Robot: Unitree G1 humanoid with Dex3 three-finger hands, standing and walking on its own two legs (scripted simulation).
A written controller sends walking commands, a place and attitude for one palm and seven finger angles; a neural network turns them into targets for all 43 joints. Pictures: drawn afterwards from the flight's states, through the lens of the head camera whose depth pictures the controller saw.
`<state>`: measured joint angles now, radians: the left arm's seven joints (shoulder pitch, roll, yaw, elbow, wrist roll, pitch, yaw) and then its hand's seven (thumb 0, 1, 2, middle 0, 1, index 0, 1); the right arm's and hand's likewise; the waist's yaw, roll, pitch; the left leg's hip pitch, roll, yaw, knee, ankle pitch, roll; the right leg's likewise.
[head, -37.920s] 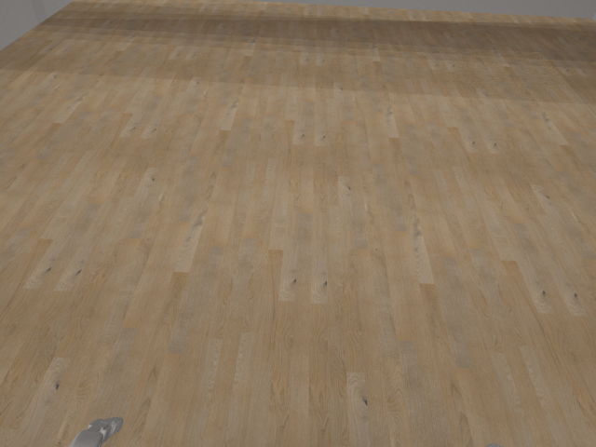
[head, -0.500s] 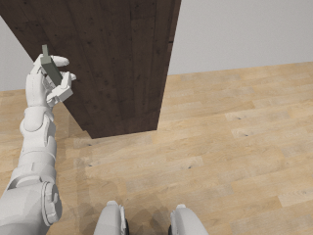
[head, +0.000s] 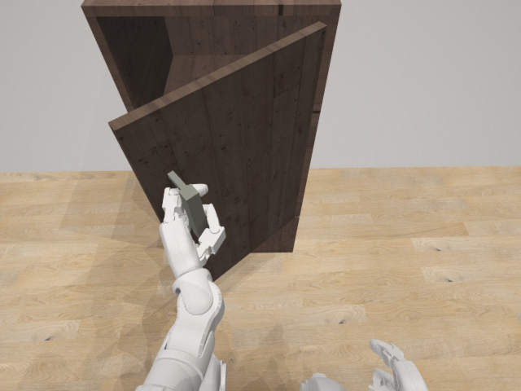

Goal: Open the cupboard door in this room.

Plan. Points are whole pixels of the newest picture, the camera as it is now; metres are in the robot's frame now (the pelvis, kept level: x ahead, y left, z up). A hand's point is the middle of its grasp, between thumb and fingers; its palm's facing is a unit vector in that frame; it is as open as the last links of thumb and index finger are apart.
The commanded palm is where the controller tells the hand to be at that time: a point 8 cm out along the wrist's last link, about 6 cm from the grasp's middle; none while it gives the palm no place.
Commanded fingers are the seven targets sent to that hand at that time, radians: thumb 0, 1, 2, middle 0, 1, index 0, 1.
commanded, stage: pull the door open along its arc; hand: left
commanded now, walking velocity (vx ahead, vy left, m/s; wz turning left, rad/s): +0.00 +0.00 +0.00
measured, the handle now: (188, 206) +0.39 +0.13 +0.04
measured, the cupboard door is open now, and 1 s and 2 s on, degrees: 40 49 51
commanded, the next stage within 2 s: open thumb and fingers to let go in 0.14 s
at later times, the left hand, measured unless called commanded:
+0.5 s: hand (242, 247) +0.32 +0.04 +0.04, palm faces +0.40 -0.92 -0.04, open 7.3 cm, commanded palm +0.27 +0.08 +0.04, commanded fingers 0.00 -0.08 0.48 -0.33 -1.25 -0.33 -1.25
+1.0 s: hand (240, 248) +0.32 +0.05 +0.04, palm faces +0.35 -0.94 -0.02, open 14.9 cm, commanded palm +0.28 +0.08 +0.04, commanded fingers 0.00 -0.50 0.30 -0.16 -0.35 -0.16 -0.35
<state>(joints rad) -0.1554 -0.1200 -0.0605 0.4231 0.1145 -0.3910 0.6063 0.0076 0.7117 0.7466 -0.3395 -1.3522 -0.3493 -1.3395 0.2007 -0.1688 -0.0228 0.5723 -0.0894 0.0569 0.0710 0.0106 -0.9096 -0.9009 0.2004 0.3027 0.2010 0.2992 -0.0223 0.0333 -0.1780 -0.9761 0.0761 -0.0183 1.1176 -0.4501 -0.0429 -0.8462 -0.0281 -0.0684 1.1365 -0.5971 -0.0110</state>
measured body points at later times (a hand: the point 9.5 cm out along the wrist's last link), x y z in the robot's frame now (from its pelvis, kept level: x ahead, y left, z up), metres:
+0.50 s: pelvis +0.00 -0.04 +0.00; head +0.06 -0.06 +0.44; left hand +0.30 +0.09 +0.04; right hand +0.17 -0.25 -0.12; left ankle +0.04 +0.15 -0.65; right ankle -0.03 -0.11 -0.65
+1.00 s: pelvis +0.00 -0.02 +0.00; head +0.06 -0.03 +0.44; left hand +0.30 +0.09 +0.04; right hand +0.16 -0.24 -0.12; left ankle +0.04 +0.15 -0.65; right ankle -0.03 -0.11 -0.65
